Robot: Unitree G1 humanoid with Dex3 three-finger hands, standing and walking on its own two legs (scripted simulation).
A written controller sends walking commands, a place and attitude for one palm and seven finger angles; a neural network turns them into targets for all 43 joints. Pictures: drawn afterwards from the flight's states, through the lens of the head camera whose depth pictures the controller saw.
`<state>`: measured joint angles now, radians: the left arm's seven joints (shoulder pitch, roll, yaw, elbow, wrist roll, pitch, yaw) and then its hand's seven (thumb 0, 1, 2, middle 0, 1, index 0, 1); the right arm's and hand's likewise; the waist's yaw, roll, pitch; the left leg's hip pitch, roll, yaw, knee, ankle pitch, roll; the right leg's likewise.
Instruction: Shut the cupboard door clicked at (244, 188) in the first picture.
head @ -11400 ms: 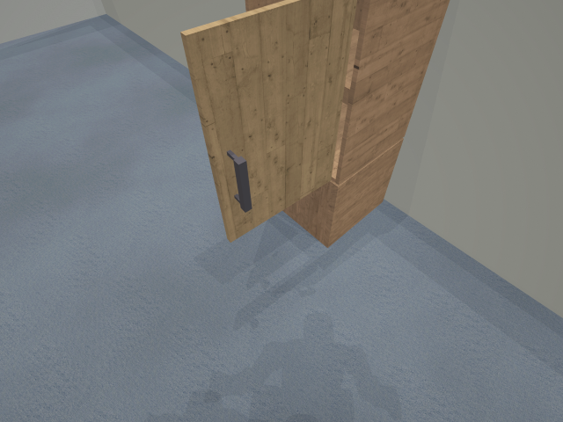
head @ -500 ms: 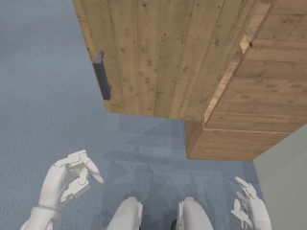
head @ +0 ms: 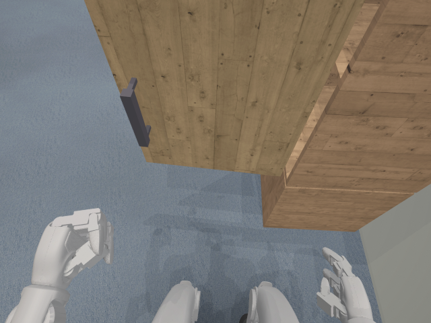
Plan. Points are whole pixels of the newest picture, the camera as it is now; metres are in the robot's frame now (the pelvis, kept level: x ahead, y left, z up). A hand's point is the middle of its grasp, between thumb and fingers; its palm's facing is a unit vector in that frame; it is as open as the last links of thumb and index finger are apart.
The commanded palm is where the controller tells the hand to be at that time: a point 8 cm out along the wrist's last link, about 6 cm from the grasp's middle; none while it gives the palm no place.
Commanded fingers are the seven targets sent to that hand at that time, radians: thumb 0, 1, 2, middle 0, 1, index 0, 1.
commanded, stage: raise the hand and make a fist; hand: left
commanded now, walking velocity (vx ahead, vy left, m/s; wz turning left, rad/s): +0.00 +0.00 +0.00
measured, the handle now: (139, 114) +0.52 +0.22 +0.02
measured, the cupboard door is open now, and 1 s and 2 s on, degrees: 86 86 86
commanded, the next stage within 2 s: bring the fist close to the handle in 0.36 s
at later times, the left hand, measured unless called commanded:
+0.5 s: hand (120, 261) +0.21 +0.17 +0.04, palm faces -0.07 -1.00 -0.04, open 3.1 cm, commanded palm +0.21 +0.23 +0.05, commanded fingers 0.00 0.90 0.90 -1.30 -1.50 -1.30 -1.50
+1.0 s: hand (127, 193) +0.32 +0.19 +0.04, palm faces -0.03 -1.00 -0.04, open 3.1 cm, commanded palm +0.31 +0.24 +0.03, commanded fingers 0.00 0.90 0.90 -1.30 -1.50 -1.30 -1.50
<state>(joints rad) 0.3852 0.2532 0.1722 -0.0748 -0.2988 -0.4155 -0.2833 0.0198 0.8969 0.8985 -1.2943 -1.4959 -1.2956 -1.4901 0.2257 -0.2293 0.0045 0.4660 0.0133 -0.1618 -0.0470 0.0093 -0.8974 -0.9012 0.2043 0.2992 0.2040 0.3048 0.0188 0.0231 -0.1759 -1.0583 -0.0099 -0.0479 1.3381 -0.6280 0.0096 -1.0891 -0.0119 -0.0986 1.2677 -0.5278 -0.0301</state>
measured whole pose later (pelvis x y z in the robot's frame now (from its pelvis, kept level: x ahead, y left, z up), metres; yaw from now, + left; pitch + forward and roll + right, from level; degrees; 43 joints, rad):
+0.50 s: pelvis -0.01 -0.01 +0.00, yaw +0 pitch +19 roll -2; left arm 0.39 0.25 0.13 0.01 -0.28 -0.41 -0.30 0.02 0.90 0.90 -1.30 -1.50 -1.30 -1.50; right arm 0.23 -0.24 0.00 0.45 0.03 -0.15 -0.06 0.01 -0.90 -0.90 0.20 0.30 0.20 0.30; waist 0.01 0.03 -0.18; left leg -1.05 -0.01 -0.04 1.33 -0.61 0.00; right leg -1.09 -0.01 -0.09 1.27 -0.52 -0.04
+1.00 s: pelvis -0.01 +0.01 +0.00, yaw -1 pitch +22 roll -2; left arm -0.06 0.27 0.20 0.31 -0.24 -0.39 -0.24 0.02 0.90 0.90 -1.30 -1.50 -1.30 -1.50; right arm 0.24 -0.25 0.01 0.54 0.01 -0.13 -0.04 0.01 -0.90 -0.90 0.20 0.30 0.20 0.30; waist -0.03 0.02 -0.18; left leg -1.10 -0.01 -0.02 1.32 -0.61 0.02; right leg -1.14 -0.01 -0.07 1.26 -0.50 -0.02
